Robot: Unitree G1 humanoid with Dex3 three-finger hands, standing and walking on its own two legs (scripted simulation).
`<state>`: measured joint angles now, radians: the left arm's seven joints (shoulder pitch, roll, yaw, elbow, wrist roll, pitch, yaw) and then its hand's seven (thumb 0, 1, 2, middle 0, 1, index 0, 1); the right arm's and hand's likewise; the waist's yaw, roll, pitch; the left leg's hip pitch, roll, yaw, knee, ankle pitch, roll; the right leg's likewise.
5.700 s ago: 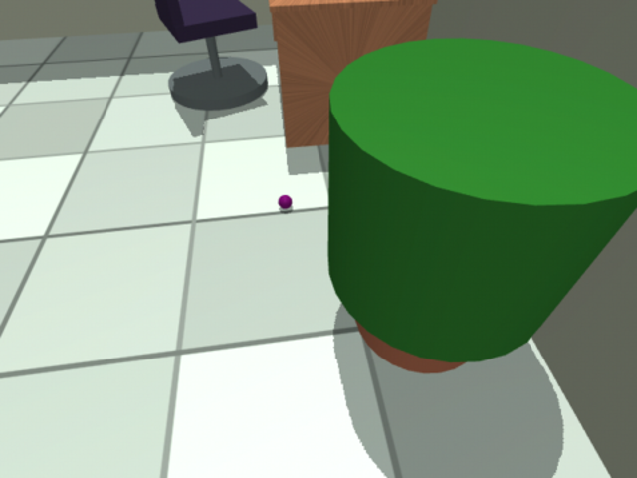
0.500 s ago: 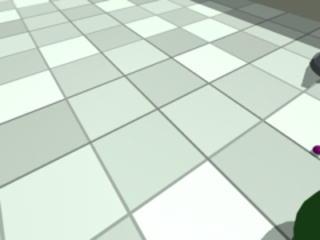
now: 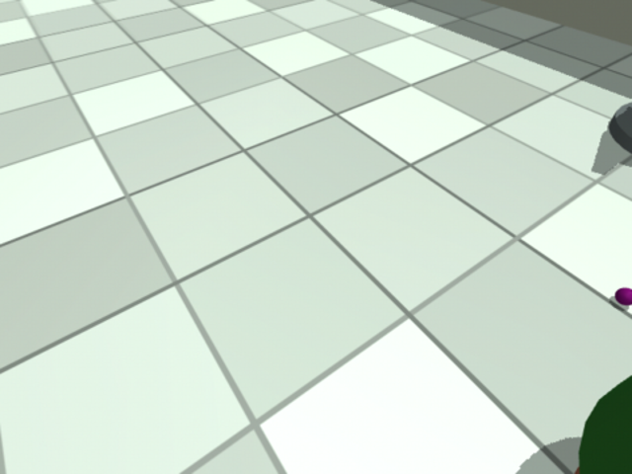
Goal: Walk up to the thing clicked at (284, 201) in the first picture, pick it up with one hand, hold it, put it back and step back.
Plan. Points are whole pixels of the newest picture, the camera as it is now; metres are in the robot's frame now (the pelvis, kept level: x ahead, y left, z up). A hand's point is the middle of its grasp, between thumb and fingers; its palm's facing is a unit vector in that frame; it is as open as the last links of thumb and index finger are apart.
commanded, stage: stand
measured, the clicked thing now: (625, 296) +0.87 -1.12 -0.75
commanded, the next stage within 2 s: walk up in 0.24 s
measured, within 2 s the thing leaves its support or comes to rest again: neither
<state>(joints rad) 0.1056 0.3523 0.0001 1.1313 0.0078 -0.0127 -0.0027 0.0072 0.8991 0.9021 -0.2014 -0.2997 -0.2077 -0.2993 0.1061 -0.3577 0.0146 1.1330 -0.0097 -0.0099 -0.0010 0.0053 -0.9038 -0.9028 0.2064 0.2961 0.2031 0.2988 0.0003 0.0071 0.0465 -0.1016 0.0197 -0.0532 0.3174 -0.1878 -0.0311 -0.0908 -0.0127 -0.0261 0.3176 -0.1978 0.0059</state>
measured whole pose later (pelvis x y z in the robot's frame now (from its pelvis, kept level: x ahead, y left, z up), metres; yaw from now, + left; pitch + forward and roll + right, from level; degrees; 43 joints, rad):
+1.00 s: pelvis +0.25 +0.03 -0.02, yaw -1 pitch -3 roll +2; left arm 0.17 0.43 0.05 0.93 0.01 -0.03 -0.11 0.01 0.90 0.90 -0.20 -0.30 -0.21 -0.30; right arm 0.37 -0.41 -0.06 0.91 -0.02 -0.08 0.05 0.01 -0.90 -0.90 0.21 0.30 0.21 0.30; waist -0.04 -0.02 0.07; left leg 0.07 0.03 0.11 0.40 -0.42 -0.03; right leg -0.46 -0.10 -0.03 0.58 -0.12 -0.03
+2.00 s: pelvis +0.71 -0.01 -0.03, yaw -2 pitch -3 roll +0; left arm 0.23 0.39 0.05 0.85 0.00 -0.09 -0.06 0.01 0.90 0.90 -0.20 -0.30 -0.21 -0.30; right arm 0.32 -0.44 -0.04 0.89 0.00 -0.04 0.03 0.01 -0.90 -0.90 0.21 0.30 0.20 0.30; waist 0.00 0.05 0.09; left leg -0.31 0.04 0.00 1.09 -0.46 0.04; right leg -0.35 -0.04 -0.08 0.65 -0.24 -0.03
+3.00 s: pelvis +1.07 +0.04 -0.03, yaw -40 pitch -3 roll +1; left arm 0.28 0.42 0.01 0.73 0.01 -0.05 0.03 0.00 0.90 0.90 -0.20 -0.30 -0.21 -0.30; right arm 0.24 -0.45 -0.07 0.73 0.00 0.03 0.08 0.01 -0.91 -0.90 0.20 0.30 0.20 0.30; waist -0.02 0.07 0.14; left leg -0.52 0.10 -0.04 1.04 -0.40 -0.01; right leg -0.36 -0.02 0.07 0.67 -0.28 0.00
